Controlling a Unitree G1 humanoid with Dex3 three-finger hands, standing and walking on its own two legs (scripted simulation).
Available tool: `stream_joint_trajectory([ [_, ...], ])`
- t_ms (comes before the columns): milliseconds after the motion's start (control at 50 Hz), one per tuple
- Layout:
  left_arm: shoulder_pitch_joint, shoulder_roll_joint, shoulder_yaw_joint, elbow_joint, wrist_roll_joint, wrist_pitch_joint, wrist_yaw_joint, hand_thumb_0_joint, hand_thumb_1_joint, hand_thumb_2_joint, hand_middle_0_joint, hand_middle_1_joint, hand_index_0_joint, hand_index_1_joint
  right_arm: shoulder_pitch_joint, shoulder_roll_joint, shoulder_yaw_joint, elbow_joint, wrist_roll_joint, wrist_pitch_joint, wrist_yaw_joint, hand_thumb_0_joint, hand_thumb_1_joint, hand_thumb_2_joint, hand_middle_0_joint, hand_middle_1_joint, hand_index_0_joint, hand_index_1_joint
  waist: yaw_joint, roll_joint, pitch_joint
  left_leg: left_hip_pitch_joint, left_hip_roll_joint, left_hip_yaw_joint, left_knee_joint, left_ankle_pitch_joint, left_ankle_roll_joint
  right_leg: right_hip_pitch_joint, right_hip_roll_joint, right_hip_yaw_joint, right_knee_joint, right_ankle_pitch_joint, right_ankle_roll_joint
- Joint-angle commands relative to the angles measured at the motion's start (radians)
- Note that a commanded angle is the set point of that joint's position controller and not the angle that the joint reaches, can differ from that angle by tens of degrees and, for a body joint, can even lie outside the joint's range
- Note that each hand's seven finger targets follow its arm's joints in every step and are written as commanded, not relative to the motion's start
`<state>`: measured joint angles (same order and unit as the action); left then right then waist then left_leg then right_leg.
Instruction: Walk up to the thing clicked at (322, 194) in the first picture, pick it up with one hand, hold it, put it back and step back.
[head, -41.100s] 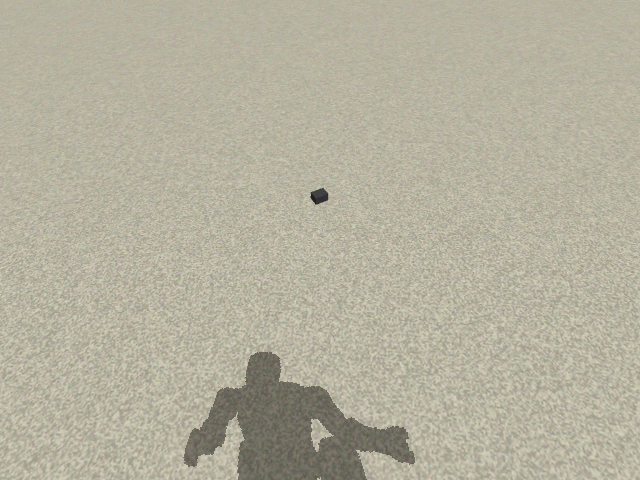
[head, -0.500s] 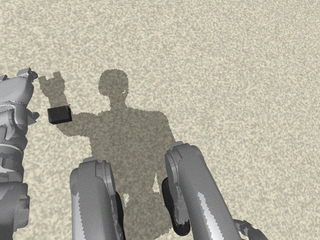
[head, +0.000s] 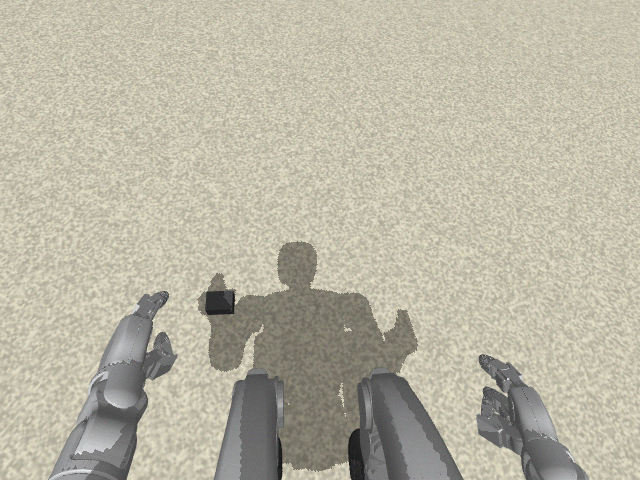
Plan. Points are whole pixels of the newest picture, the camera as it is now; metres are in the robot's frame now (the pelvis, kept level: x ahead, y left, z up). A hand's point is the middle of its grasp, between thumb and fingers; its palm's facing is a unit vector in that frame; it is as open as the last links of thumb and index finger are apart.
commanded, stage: home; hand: left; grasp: from above
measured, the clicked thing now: (220, 302) +0.52 +0.24 -0.55
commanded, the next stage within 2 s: none
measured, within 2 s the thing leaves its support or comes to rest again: neither
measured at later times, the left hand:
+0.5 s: hand (136, 383) +0.23 +0.18 +0.09, palm faces +0.10 -0.97 -0.21, open 7.4 cm
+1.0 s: hand (130, 395) +0.22 +0.18 +0.10, palm faces +0.10 -0.98 -0.20, open 7.4 cm
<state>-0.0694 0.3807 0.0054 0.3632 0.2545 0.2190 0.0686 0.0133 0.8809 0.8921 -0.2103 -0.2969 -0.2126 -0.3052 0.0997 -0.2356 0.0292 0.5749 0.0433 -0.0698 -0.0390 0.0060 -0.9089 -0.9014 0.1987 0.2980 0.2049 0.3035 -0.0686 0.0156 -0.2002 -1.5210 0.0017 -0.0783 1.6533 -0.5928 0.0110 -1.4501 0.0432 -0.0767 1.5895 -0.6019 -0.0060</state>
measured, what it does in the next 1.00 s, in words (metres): rises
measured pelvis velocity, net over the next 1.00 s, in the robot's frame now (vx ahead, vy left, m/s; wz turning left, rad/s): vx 0.07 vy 0.00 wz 0.07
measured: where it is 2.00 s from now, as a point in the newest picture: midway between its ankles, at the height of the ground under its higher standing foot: outside the picture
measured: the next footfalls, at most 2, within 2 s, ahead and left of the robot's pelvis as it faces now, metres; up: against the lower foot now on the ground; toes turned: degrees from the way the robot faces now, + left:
none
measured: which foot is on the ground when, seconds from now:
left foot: down 0.00-1.00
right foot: down 0.00-1.00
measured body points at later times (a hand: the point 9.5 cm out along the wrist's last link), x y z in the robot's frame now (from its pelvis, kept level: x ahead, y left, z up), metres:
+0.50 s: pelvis +0.07 +0.00 +0.14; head +0.10 +0.01 +0.59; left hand +0.22 +0.23 +0.11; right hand +0.22 -0.24 +0.07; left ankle +0.08 +0.11 -0.53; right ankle +0.07 -0.12 -0.53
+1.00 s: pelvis +0.07 +0.00 +0.15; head +0.09 +0.01 +0.60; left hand +0.21 +0.23 +0.12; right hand +0.25 -0.23 +0.09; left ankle +0.08 +0.11 -0.53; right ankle +0.07 -0.12 -0.53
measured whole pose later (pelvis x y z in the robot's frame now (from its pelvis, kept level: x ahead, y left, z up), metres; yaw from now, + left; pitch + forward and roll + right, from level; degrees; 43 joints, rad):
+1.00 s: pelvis +0.07 +0.00 +0.15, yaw +4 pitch +10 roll -3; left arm 0.50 0.23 0.02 -0.12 -0.05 0.43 0.02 0.02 0.90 0.89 -0.20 -0.29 -0.20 -0.30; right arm 0.29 -0.22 0.05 0.52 0.01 -0.22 -0.18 0.01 -0.91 -0.90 0.20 0.30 0.21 0.30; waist -0.04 0.03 -0.15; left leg -0.69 0.00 -0.07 0.99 -0.47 0.00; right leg -0.61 0.04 -0.06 0.91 -0.47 -0.01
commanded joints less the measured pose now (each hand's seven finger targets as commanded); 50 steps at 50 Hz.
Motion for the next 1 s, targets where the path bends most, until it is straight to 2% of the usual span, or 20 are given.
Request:
stream_joint_trajectory([
  [0, -0.087, 0.114, 0.070, -0.274, -0.117, -0.005, 0.034, 0.000, 0.900, 0.899, -0.199, -0.298, -0.199, -0.297, 0.033, -0.160, -0.057, -0.113, 0.005, -0.064, -0.034, 0.000, -0.900, -0.900, 0.200, 0.300, 0.200, 0.300, -0.015, 0.158, -0.339, 0.505, 0.012, -0.069, -0.426, -0.072, 0.014, 0.262, 0.003, 0.033, -0.308, 0.040, -0.017],
  [20, -0.033, 0.108, 0.082, -0.270, -0.135, 0.009, 0.036, 0.000, 0.900, 0.899, -0.199, -0.298, -0.199, -0.297, 0.041, -0.154, -0.057, -0.115, 0.006, -0.067, -0.040, 0.000, -0.900, -0.900, 0.200, 0.300, 0.200, 0.300, -0.012, 0.143, -0.324, 0.531, 0.011, -0.063, -0.443, -0.033, 0.012, 0.296, 0.002, 0.034, -0.337, 0.062, -0.018],
  [60, 0.029, 0.078, 0.070, -0.310, -0.168, 0.035, 0.035, 0.000, 0.900, 0.899, -0.199, -0.298, -0.199, -0.298, 0.054, -0.142, -0.046, -0.130, 0.008, -0.072, -0.050, 0.000, -0.900, -0.900, 0.200, 0.300, 0.200, 0.300, -0.013, 0.129, -0.310, 0.578, 0.010, -0.053, -0.485, 0.019, 0.011, 0.366, 0.002, 0.036, -0.393, 0.095, -0.020],
  [100, 0.093, 0.065, 0.084, -0.343, -0.205, 0.067, 0.036, 0.000, 0.900, 0.899, -0.199, -0.298, -0.199, -0.298, 0.067, -0.134, -0.039, -0.142, 0.008, -0.078, -0.063, 0.000, -0.900, -0.900, 0.200, 0.300, 0.200, 0.300, -0.010, 0.111, -0.299, 0.620, 0.004, -0.032, -0.517, 0.072, 0.013, 0.453, 0.003, 0.040, -0.459, 0.132, -0.020],
  [120, 0.119, 0.045, 0.075, -0.357, -0.221, 0.081, 0.034, 0.000, 0.900, 0.899, -0.199, -0.298, -0.199, -0.298, 0.073, -0.126, -0.032, -0.140, 0.009, -0.081, -0.069, 0.000, -0.900, -0.900, 0.200, 0.300, 0.200, 0.300, -0.015, 0.101, -0.278, 0.632, 0.005, -0.030, -0.536, 0.091, 0.012, 0.485, 0.002, 0.041, -0.485, 0.144, -0.019],
  [180, 0.192, 0.013, 0.093, -0.415, -0.272, 0.112, 0.031, 0.000, 0.900, 0.899, -0.199, -0.298, -0.199, -0.298, 0.088, -0.117, -0.023, -0.145, 0.008, -0.097, -0.093, 0.000, -0.900, -0.900, 0.200, 0.300, 0.200, 0.300, -0.007, 0.096, -0.245, 0.701, 0.006, -0.026, -0.595, 0.149, 0.010, 0.571, 0.002, 0.041, -0.549, 0.190, -0.018],
  [280, 0.345, -0.026, 0.098, -0.502, -0.314, 0.149, 0.023, 0.000, 0.900, 0.899, -0.199, -0.298, -0.199, -0.298, 0.127, -0.099, -0.015, -0.169, 0.000, -0.122, -0.128, 0.000, -0.900, -0.900, 0.200, 0.300, 0.200, 0.300, -0.007, 0.086, -0.170, 0.798, 0.000, -0.010, -0.693, 0.223, 0.008, 0.703, 0.002, 0.038, -0.671, 0.251, -0.015],
  [320, 0.422, -0.032, 0.107, -0.551, -0.327, 0.160, 0.020, 0.000, 0.900, 0.899, -0.199, -0.298, -0.199, -0.298, 0.144, -0.092, -0.018, -0.186, -0.003, -0.131, -0.139, 0.000, -0.900, -0.900, 0.200, 0.300, 0.200, 0.300, 0.002, 0.075, -0.168, 0.839, -0.006, 0.010, -0.714, 0.289, 0.009, 0.772, 0.002, 0.037, -0.715, 0.304, -0.014],
  [340, 0.436, -0.041, 0.098, -0.583, -0.331, 0.164, 0.016, 0.000, 0.900, 0.899, -0.199, -0.298, -0.199, -0.298, 0.150, -0.090, -0.019, -0.189, -0.004, -0.136, -0.143, 0.000, -0.900, -0.900, 0.200, 0.300, 0.200, 0.300, 0.002, 0.074, -0.167, 0.861, -0.007, 0.017, -0.725, 0.319, 0.009, 0.791, 0.002, 0.036, -0.729, 0.330, -0.013],
  [400, 0.518, -0.053, 0.086, -0.634, -0.329, 0.174, 0.009, 0.000, 0.900, 0.899, -0.199, -0.298, -0.199, -0.298, 0.155, -0.086, -0.023, -0.205, -0.011, -0.151, -0.156, 0.000, -0.901, -0.900, 0.200, 0.300, 0.200, 0.300, 0.005, 0.057, -0.140, 0.902, -0.008, 0.016, -0.751, 0.381, 0.010, 0.837, 0.003, 0.031, -0.765, 0.389, -0.009],
  [480, 0.557, -0.063, 0.074, -0.659, -0.320, 0.180, -0.008, 0.000, 0.900, 0.899, -0.199, -0.298, -0.199, -0.298, 0.158, -0.088, -0.027, -0.212, -0.019, -0.167, -0.162, 0.000, -0.901, -0.900, 0.200, 0.299, 0.200, 0.299, 0.001, 0.027, -0.080, 0.926, -0.010, 0.022, -0.782, 0.385, 0.017, 0.855, 0.002, 0.028, -0.807, 0.394, -0.005],
  [520, 0.584, -0.060, 0.079, -0.669, -0.316, 0.184, -0.015, 0.000, 0.900, 0.899, -0.199, -0.298, -0.199, -0.298, 0.154, -0.091, -0.031, -0.220, -0.020, -0.174, -0.163, 0.000, -0.901, -0.900, 0.200, 0.300, 0.200, 0.300, 0.015, 0.022, -0.052, 0.928, -0.011, 0.024, -0.796, 0.374, 0.018, 0.859, -0.001, 0.024, -0.818, 0.381, -0.002],
  [620, 0.540, -0.057, 0.073, -0.658, -0.308, 0.180, -0.036, 0.000, 0.900, 0.899, -0.199, -0.299, -0.199, -0.298, 0.137, -0.100, -0.034, -0.217, -0.031, -0.197, -0.161, 0.000, -0.901, -0.899, 0.200, 0.299, 0.200, 0.299, 0.006, 0.026, 0.017, 0.924, -0.011, 0.026, -0.822, 0.293, 0.017, 0.834, -0.004, 0.019, -0.838, 0.295, 0.000],
  [740, 0.554, -0.048, 0.086, -0.668, -0.306, 0.173, -0.039, 0.000, 0.900, 0.899, -0.199, -0.299, -0.199, -0.298, 0.142, -0.107, -0.040, -0.215, -0.035, -0.211, -0.156, 0.000, -0.901, -0.899, 0.200, 0.299, 0.200, 0.299, 0.018, 0.030, -0.059, 0.962, -0.017, 0.033, -0.795, 0.375, 0.015, 0.878, -0.011, 0.030, -0.822, 0.384, 0.005],
  [840, 0.535, -0.045, 0.079, -0.674, -0.298, 0.167, -0.033, 0.000, 0.900, 0.899, -0.199, -0.299, -0.199, -0.299, 0.130, -0.106, -0.036, -0.212, -0.034, -0.213, -0.154, 0.000, -0.901, -0.899, 0.200, 0.299, 0.199, 0.299, 0.020, 0.052, -0.038, 0.957, -0.017, 0.031, -0.810, 0.326, 0.013, 0.863, -0.011, 0.031, -0.829, 0.338, 0.002],
  [940, 0.558, -0.047, 0.078, -0.669, -0.299, 0.166, -0.030, 0.000, 0.900, 0.899, -0.199, -0.299, -0.199, -0.299, 0.126, -0.108, -0.036, -0.214, -0.033, -0.211, -0.153, 0.000, -0.901, -0.899, 0.200, 0.299, 0.199, 0.299, 0.030, 0.053, -0.049, 0.962, -0.012, 0.022, -0.816, 0.357, 0.010, 0.873, -0.006, 0.023, -0.813, 0.357, -0.003],
  [980, 0.543, -0.052, 0.075, -0.663, -0.301, 0.164, -0.034, 0.000, 0.900, 0.899, -0.199, -0.299, -0.199, -0.299, 0.128, -0.109, -0.037, -0.207, -0.035, -0.212, -0.151, 0.000, -0.901, -0.899, 0.200, 0.299, 0.199, 0.299, 0.019, 0.056, -0.042, 0.961, -0.008, 0.014, -0.825, 0.346, 0.007, 0.867, -0.002, 0.020, -0.807, 0.341, -0.006],
])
